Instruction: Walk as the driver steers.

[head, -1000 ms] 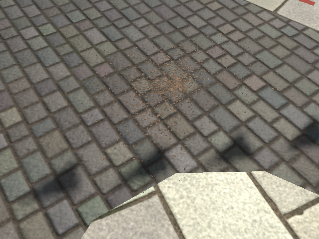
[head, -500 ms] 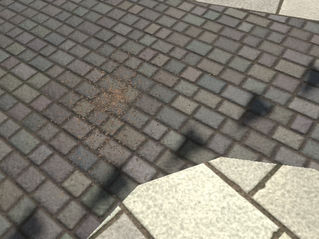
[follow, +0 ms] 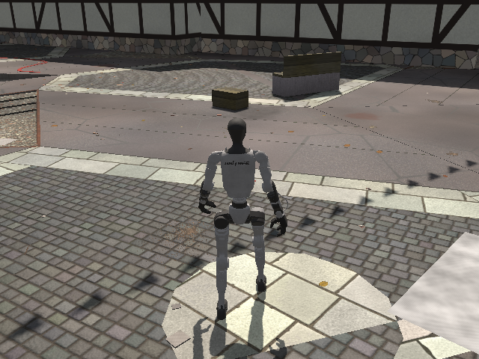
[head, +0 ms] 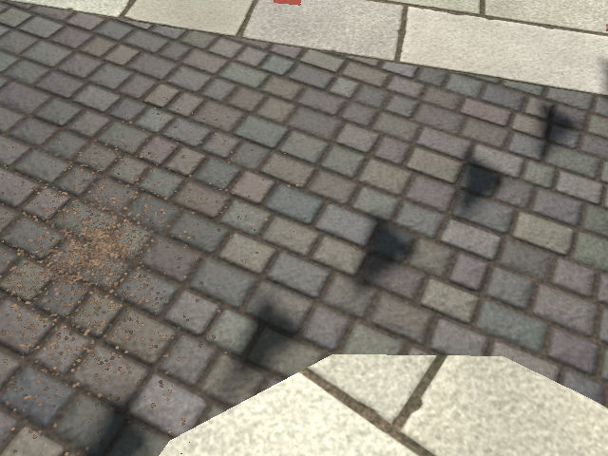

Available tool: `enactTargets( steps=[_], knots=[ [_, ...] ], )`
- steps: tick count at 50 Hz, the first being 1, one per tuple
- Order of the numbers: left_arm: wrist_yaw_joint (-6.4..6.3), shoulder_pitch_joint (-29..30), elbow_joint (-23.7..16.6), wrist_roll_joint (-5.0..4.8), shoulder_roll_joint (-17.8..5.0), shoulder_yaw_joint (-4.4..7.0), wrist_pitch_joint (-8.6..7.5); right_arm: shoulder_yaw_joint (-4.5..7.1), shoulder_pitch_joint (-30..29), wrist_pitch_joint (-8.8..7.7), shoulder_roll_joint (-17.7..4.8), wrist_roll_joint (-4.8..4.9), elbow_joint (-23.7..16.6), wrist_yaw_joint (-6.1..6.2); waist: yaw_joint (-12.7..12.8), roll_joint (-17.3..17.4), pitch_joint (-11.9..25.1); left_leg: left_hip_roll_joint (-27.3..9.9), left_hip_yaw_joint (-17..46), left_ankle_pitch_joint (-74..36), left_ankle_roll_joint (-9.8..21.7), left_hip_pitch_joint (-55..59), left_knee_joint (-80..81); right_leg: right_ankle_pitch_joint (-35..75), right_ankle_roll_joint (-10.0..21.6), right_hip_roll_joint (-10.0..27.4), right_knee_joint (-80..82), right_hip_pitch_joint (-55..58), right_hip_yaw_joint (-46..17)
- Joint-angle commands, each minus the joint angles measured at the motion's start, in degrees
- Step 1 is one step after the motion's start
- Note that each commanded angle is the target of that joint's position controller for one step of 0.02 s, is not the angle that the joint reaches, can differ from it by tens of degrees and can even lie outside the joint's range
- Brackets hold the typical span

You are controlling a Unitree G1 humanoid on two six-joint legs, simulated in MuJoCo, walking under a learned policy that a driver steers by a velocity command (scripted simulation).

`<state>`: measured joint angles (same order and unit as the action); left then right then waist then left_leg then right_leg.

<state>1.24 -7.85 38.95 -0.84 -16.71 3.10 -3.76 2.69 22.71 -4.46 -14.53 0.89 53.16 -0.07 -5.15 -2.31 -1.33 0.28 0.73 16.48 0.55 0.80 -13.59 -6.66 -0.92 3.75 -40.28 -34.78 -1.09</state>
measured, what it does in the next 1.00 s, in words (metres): walks ahead: right foot, then left foot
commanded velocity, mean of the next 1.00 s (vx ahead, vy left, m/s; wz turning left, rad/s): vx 0.12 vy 0.00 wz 0.09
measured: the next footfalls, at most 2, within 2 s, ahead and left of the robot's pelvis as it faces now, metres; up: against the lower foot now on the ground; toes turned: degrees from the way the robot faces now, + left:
right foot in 0.12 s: +0.24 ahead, -0.14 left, +0.00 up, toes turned +2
left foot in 0.56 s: +0.26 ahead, +0.11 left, +0.00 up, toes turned +15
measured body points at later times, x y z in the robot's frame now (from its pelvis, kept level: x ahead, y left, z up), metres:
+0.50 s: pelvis +0.18 -0.04 +0.00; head +0.21 -0.02 +0.45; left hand +0.24 +0.27 -0.12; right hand +0.40 -0.27 -0.10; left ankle +0.22 +0.11 -0.71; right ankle +0.21 -0.15 -0.74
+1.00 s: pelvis +0.21 -0.04 -0.02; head +0.25 -0.05 +0.43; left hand +0.27 +0.27 -0.12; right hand +0.43 -0.28 -0.13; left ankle +0.21 +0.10 -0.73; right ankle +0.21 -0.13 -0.75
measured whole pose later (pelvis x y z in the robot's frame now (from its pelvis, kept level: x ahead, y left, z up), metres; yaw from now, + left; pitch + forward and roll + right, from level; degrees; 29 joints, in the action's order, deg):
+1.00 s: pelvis +0.21 -0.04 -0.02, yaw +6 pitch +0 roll +1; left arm -0.1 -11.7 47.8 -0.2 -17.2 4.3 2.3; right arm 4.1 2.0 2.5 -16.3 -0.2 45.3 2.8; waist 1.9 1.7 -3.5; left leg -3.3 -5.2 21.6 -1.4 -19.4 -40.0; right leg -19.5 2.4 0.3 -35.0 -15.2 2.6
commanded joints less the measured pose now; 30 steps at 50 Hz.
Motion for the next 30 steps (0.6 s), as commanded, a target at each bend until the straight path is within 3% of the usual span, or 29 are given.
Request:
enactTargets(
  steps=[1,3,4,5,6,7,8,9,10,11,12,14,16,20,25,27,28,29,30],
  knots=[
    [0.84,11.13,-7.73,-0.47,-1.68,-0.07,-1.69,2.20,0.46,-0.23,-11.46,0.60,-2.74,0.25,-0.80,9.05,-4.05,-12.21,8.43,-16.22,9.76,-5.61,5.03,3.99,-0.05,-2.73,7.09,3.47,2.64],
    [1.00,9.69,-7.85,-0.55,-3.66,0.70,-1.98,2.39,0.13,0.26,-12.14,0.85,-2.65,0.42,1.50,9.68,-4.00,-13.67,9.88,-22.31,8.52,-3.80,2.41,3.90,1.29,-3.27,10.27,6.80,1.17],
    [0.84,6.92,-7.26,-0.22,-5.05,1.37,-2.11,2.59,-0.37,0.61,-12.71,0.79,-2.73,0.56,3.61,10.04,-2.24,-13.30,9.34,-31.06,7.29,-2.98,-1.48,3.78,2.28,-4.24,11.71,11.32,1.29],
    [0.44,0.96,-5.55,0.34,-6.68,2.35,-2.16,2.59,-1.14,0.86,-12.67,0.82,-3.06,0.72,7.17,9.69,1.72,-11.24,7.55,-40.59,5.49,-3.61,-8.46,6.42,3.79,-5.45,14.03,20.28,2.10],
    [-0.12,-5.83,-3.91,1.10,-8.96,3.35,-2.16,2.24,-1.54,0.71,-11.63,0.41,-3.88,0.73,10.68,8.97,6.99,-8.18,6.00,-40.28,3.14,-8.40,-17.85,13.02,5.46,-3.19,14.07,32.36,1.09],
    [-1.13,-15.04,-2.91,2.62,-13.70,4.42,-1.65,0.89,-2.27,0.49,-7.64,-1.61,-6.68,0.76,13.55,0.41,17.07,-3.41,4.12,-19.02,0.30,-20.66,-35.57,27.65,8.90,9.70,9.15,50.22,-10.40],
    [-0.76,-13.94,-3.28,2.90,-15.54,4.23,-0.65,-0.64,8.15,0.27,-2.37,-0.47,-6.28,0.76,8.62,-16.71,28.83,3.03,4.90,22.83,-2.26,-32.93,-53.32,31.79,18.40,25.25,12.37,61.02,-30.38],
    [-0.79,-11.86,-4.24,2.58,-9.95,3.07,0.09,1.45,5.30,0.66,-10.01,1.00,-5.19,0.94,10.29,-9.47,25.32,0.24,8.62,20.87,-2.58,-34.07,-58.80,27.67,16.72,21.19,15.67,53.38,-28.13],
    [-0.95,-8.08,-4.11,1.73,-7.22,2.10,0.24,2.12,0.42,1.24,-11.14,1.80,-6.66,1.18,9.28,-7.64,15.83,-1.64,5.96,17.97,-2.57,-37.94,-59.75,28.07,14.84,18.76,16.12,46.46,-18.19],
    [-0.90,-4.90,-3.55,1.29,-5.85,1.62,0.22,2.02,-1.00,1.98,-9.76,1.21,-6.58,1.65,7.45,-3.78,11.43,-3.73,4.46,14.60,-3.01,-37.06,-57.86,28.92,13.59,15.77,17.63,39.36,-13.06],
    [-0.71,-2.19,-3.20,1.24,-4.61,1.34,0.14,2.30,-1.11,2.99,-9.05,0.50,-6.52,1.93,5.75,-3.48,8.13,-4.94,3.89,12.07,-3.45,-34.79,-55.93,27.65,13.03,13.95,19.78,32.82,-8.98],
    [-0.55,1.52,-2.48,2.46,-4.60,1.57,-0.70,2.29,0.54,5.09,-6.55,0.59,-7.04,2.10,2.87,-4.98,5.82,-5.28,2.32,8.21,-4.04,-28.43,-55.11,25.40,13.60,12.70,24.28,23.01,-3.72],
    [-0.91,3.95,-1.86,2.55,-5.27,1.91,-1.16,2.42,-1.44,6.20,-5.94,0.26,-9.18,2.26,2.09,-5.02,3.77,-5.79,1.99,5.34,-4.63,-28.91,-50.30,22.11,14.70,13.33,27.05,20.00,-0.72],
    [-1.95,3.72,0.17,1.68,-7.05,2.51,-0.41,1.75,-7.22,6.25,-5.02,-0.81,-12.77,1.05,3.33,-2.83,4.64,-6.04,1.37,-3.27,-3.63,-25.37,-36.82,19.12,14.92,13.00,27.87,21.01,3.05],
    [-1.36,2.02,2.97,0.04,-9.51,2.95,1.33,1.96,-12.30,6.64,-7.00,-0.93,-15.56,-0.07,4.60,-2.35,4.32,-3.87,-0.50,-1.63,-1.64,-22.00,-25.48,14.69,13.85,14.11,23.87,25.40,2.15],
    [-1.32,2.25,3.94,-0.87,-8.85,2.54,1.85,2.20,-11.43,6.52,-7.35,-1.12,-15.38,-0.22,3.16,-1.84,4.51,-1.97,-2.26,-7.43,0.36,-15.38,-15.14,8.27,10.69,12.04,18.89,24.30,2.82],
    [-1.22,-0.87,5.42,-0.40,-6.59,1.72,1.83,2.68,-10.73,6.37,-9.18,-1.36,-15.27,0.12,3.27,0.44,4.97,-2.59,-0.14,-15.17,1.76,-9.55,-9.66,3.97,7.26,9.44,15.35,21.97,4.26],
    [-0.93,-3.00,5.42,1.91,-3.16,0.39,1.56,3.48,-9.75,6.28,-13.72,-1.65,-16.10,0.99,4.87,9.55,8.61,-12.26,10.71,-35.68,4.34,-1.70,-8.92,-6.59,2.29,4.67,6.03,17.45,9.09],
    [-0.91,-5.56,4.99,2.55,-1.10,-0.39,1.73,2.39,-13.13,6.20,-13.00,-2.82,-17.24,1.43,7.03,17.52,10.42,-20.91,20.47,-37.83,14.50,-0.99,-8.36,-25.19,-2.00,-0.47,-0.35,11.74,7.47]
  ],
)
